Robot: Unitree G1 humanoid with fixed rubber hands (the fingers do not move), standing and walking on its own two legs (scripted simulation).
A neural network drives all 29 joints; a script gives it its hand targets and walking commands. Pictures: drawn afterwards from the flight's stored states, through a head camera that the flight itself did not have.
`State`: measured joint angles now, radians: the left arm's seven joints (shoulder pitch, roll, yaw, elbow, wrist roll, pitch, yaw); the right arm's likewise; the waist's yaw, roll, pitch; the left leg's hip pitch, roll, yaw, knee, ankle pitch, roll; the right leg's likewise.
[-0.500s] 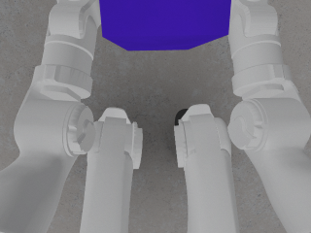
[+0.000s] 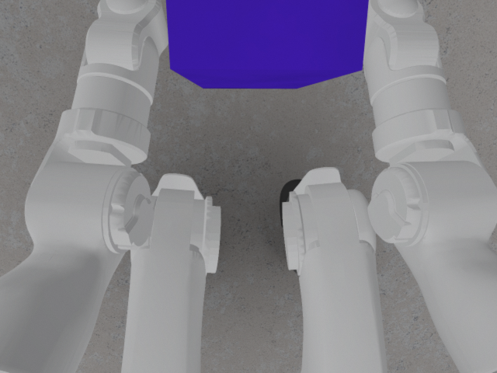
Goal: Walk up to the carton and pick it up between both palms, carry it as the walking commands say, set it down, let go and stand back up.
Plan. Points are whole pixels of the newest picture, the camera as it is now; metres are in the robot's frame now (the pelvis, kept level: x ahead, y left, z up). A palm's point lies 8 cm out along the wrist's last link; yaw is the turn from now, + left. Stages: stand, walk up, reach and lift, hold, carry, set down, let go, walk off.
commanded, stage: set down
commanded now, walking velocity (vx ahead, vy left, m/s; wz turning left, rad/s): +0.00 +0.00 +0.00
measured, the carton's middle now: out of the picture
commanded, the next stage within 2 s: none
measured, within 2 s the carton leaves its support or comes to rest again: neither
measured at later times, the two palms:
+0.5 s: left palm out of the picture +0.55 +0.10 -0.17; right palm out of the picture +0.54 -0.17 -0.17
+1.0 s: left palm out of the picture +0.55 +0.13 -0.18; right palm out of the picture +0.54 -0.19 -0.18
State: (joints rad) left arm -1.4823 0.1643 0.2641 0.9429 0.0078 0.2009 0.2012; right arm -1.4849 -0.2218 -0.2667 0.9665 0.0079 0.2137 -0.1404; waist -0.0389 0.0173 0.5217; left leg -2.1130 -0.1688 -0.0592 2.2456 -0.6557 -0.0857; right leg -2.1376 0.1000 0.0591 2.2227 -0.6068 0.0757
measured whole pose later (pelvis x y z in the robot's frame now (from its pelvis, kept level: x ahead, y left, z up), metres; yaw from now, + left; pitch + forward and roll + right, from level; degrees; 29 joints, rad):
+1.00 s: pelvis +0.00 +0.00 +0.00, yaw -1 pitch +31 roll +0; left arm -1.49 0.29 0.13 1.01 -0.11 0.11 0.18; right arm -1.50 -0.33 -0.19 1.08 0.14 0.09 -0.13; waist -0.02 0.00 0.52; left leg -2.13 -0.13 -0.05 2.23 -0.65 -0.07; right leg -2.16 0.08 0.04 2.20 -0.59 0.06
